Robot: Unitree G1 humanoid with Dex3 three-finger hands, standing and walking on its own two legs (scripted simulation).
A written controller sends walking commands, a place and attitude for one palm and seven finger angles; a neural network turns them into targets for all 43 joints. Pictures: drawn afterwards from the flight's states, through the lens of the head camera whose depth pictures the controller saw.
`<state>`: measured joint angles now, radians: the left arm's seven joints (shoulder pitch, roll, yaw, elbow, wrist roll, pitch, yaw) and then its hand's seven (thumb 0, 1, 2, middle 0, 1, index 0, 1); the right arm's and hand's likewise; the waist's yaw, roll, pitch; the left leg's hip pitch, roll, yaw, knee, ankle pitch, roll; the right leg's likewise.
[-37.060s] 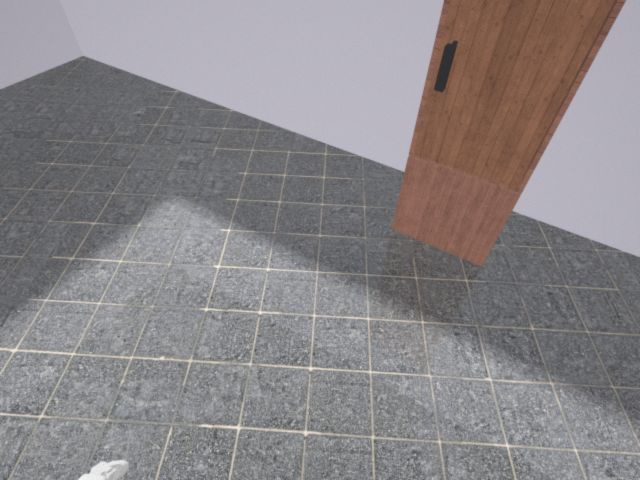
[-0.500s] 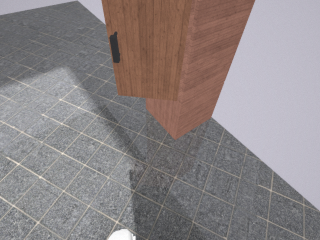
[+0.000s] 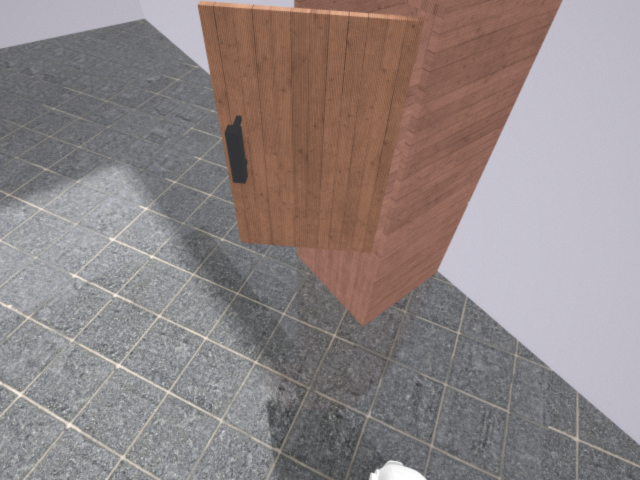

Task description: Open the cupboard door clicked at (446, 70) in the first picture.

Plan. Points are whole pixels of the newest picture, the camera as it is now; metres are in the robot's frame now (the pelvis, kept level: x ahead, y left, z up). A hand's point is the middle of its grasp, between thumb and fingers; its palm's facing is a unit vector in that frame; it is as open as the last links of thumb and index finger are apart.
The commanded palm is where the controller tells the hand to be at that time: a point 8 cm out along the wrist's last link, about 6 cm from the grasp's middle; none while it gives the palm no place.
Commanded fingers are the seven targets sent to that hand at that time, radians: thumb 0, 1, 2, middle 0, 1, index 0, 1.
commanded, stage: take the last steps up to it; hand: left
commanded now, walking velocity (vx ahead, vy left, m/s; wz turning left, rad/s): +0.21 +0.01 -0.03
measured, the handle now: (239, 149) +0.71 +0.21 -0.02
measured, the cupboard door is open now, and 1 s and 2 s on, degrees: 48 48 48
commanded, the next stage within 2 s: come to a stop and stand still in 0.12 s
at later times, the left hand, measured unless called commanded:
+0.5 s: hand (202, 479) +0.16 +0.18 -0.19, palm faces +0.07 -0.98 -0.19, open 7.2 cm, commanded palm none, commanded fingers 0.00 0.90 0.90 -0.20 -0.30 -0.20 -0.30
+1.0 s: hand (227, 471) +0.17 +0.14 -0.18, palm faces +0.04 -0.98 -0.18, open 7.3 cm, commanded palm none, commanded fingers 0.00 0.90 0.90 -0.20 -0.30 -0.20 -0.30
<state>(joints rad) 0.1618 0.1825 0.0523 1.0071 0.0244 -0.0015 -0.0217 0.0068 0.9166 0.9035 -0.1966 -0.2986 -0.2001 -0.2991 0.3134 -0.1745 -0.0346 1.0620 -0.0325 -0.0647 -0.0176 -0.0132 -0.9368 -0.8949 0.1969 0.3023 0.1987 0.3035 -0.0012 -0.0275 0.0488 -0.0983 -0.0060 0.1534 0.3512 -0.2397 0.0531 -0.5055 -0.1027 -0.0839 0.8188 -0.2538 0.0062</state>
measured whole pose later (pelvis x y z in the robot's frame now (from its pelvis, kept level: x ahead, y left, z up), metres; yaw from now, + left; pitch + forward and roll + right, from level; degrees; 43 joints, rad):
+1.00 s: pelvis +0.12 -0.04 -0.01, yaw +0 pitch +0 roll +0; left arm 0.20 0.18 0.02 1.06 0.01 0.01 0.02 0.00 0.91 0.90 -0.20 -0.30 -0.20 -0.30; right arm 0.20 -0.17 -0.03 1.09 -0.02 0.02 -0.03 0.00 -0.91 -0.90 0.19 0.30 0.20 0.30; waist 0.01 -0.02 0.03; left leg -0.20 0.03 0.02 0.49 -0.29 -0.01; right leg -0.18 0.02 -0.07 0.47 -0.29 -0.04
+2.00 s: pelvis +0.07 -0.02 -0.01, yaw -1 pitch -1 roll +0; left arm 0.34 0.13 -0.01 1.11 0.01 -0.01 0.03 0.00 0.91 0.90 -0.20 -0.30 -0.20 -0.30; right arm 0.31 -0.13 0.01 1.11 -0.02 -0.02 -0.02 0.01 -0.91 -0.90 0.19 0.30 0.20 0.30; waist 0.01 -0.01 0.01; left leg -0.23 0.00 0.05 0.46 -0.20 0.02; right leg -0.23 -0.01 -0.05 0.46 -0.21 -0.02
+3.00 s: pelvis +0.18 -0.02 -0.01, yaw +0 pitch +0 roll +2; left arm 0.22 0.17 0.04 1.01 0.02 -0.03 0.02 0.02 0.95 0.90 -0.20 -0.30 -0.20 -0.30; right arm 0.44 -0.08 0.02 1.13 -0.02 -0.05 -0.03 0.00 -0.90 -0.90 0.20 0.30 0.20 0.30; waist -0.02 -0.01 0.06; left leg -0.11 -0.03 0.06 0.46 -0.35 0.02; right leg -0.35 -0.05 -0.09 0.56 -0.18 -0.03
